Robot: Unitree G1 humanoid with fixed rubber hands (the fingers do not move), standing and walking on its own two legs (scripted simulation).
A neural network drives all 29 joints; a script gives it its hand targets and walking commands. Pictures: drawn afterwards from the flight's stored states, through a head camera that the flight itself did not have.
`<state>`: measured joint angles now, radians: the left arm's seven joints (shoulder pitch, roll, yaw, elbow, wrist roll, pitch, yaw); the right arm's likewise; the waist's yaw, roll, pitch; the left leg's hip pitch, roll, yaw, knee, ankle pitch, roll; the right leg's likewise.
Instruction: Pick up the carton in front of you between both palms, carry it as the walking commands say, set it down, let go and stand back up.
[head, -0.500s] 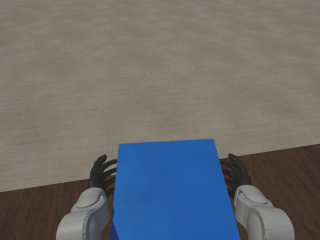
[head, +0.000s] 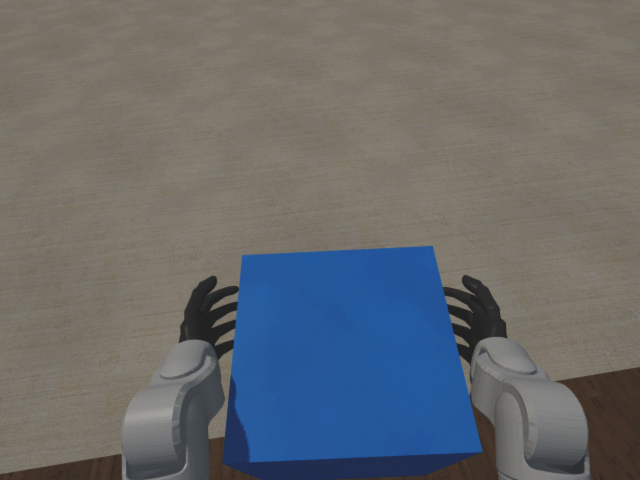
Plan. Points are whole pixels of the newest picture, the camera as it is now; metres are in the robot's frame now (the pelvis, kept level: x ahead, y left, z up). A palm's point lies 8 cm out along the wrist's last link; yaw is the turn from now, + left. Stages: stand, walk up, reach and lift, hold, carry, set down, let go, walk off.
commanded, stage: carry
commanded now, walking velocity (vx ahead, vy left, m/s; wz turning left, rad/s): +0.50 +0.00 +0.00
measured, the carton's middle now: (342, 375) +0.26 +0.00 +0.03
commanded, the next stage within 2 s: none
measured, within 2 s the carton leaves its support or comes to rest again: neither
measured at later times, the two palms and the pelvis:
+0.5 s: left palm (250, 149) +0.67 +0.16 +0.11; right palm (420, 143) +0.65 -0.15 +0.11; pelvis +0.32 +0.01 +0.00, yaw -2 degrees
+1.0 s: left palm (274, 83) +1.02 +0.14 +0.09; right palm (397, 82) +1.01 -0.17 +0.07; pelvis +0.69 -0.01 -0.04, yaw +0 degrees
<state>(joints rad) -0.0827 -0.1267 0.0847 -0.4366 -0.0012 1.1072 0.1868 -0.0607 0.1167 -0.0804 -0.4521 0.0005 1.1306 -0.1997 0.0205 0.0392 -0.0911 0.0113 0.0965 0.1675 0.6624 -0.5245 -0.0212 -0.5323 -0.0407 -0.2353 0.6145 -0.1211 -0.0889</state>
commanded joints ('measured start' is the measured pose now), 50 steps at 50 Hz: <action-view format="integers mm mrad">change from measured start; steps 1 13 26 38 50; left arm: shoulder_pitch -364 -775 -825 -733 -697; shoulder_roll -512 -639 -735 -716 -570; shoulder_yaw -459 -440 -416 -470 -346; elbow -12 260 301 176 366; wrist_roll -160 -120 -99 -98 -77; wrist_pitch -16 -145 -123 -194 -103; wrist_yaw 13 -8 -1 -13 20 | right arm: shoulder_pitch -489 -845 -836 -814 -866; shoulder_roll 513 660 737 737 623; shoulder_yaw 500 419 406 543 417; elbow -96 263 333 133 268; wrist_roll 158 79 124 186 109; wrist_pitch -38 -171 -159 -231 -125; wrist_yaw -20 -13 10 39 -25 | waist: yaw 51 28 -94 -113 73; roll -368 -133 255 65 -309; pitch -301 -229 -429 -323 -357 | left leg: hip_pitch -674 -804 310 200 -800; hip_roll -130 2 254 65 -108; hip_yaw -132 -98 -702 -200 -190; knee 709 313 -261 -195 781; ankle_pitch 48 369 522 928 -19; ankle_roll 37 61 317 205 64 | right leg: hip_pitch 755 573 -222 -193 828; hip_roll -364 -217 79 26 -338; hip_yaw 804 252 242 145 740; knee -384 -322 813 98 -199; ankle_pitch -281 133 -399 139 76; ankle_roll -150 -118 51 56 -233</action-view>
